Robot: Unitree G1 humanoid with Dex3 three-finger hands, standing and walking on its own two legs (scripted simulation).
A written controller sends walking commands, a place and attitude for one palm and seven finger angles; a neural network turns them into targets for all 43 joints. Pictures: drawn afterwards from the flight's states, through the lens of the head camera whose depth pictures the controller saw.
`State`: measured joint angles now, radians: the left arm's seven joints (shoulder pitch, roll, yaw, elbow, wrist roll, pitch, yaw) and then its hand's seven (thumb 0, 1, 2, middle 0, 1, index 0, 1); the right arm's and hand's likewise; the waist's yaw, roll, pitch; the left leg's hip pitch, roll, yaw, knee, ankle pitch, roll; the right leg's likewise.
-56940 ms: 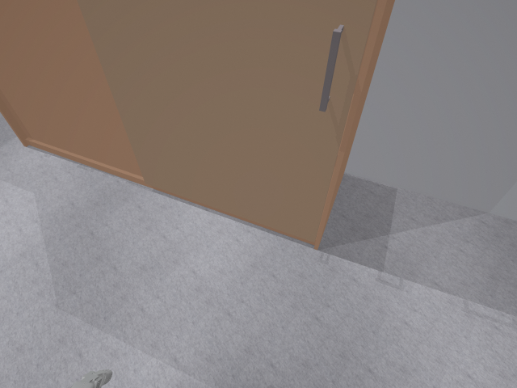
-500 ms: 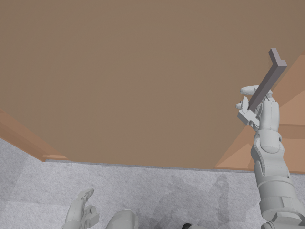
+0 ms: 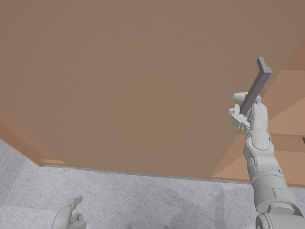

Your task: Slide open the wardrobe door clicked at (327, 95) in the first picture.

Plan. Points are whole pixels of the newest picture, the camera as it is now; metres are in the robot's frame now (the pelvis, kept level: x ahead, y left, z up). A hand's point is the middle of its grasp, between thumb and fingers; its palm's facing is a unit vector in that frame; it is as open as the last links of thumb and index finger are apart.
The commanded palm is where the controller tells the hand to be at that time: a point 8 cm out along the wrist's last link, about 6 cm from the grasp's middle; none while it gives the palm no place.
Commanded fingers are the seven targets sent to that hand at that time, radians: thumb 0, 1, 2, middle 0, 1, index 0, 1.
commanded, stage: stop walking and hold the door there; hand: right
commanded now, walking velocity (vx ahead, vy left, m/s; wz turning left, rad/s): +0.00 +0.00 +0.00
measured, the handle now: (247, 95) +0.45 -0.23 +0.09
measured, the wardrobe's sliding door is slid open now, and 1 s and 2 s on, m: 0.69 0.68 0.68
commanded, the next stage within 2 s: loosen the grip on the handle in 0.26 s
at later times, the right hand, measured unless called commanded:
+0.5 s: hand (237, 114) +0.41 -0.20 +0.05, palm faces +0.23 +0.97 -0.10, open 6.1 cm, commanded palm +0.36 -0.23 +0.06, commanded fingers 0.00 0.07 -0.43 0.45 1.40 0.45 1.40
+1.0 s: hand (238, 113) +0.41 -0.20 +0.06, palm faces +0.26 +0.96 -0.12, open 13.6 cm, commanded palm +0.37 -0.24 +0.06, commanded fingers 0.00 0.55 -0.20 0.25 1.15 0.25 1.15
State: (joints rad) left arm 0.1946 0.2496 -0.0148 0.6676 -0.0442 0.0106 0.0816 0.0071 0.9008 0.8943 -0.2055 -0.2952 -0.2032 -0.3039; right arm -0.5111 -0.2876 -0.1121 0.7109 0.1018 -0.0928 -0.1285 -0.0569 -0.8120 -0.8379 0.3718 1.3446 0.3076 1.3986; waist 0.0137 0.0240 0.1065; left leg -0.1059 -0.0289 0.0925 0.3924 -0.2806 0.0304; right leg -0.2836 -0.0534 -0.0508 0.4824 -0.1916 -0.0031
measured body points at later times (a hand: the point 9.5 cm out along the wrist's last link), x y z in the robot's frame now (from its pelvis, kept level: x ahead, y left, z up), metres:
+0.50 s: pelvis +0.00 +0.00 -0.01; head +0.04 -0.01 +0.44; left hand +0.13 +0.24 -0.11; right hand +0.40 -0.26 +0.06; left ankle -0.04 +0.10 -0.74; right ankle +0.04 -0.12 -0.74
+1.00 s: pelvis -0.03 +0.01 -0.02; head +0.00 +0.00 +0.43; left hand +0.00 +0.28 -0.14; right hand +0.39 -0.25 +0.07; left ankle -0.04 +0.10 -0.74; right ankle +0.04 -0.12 -0.74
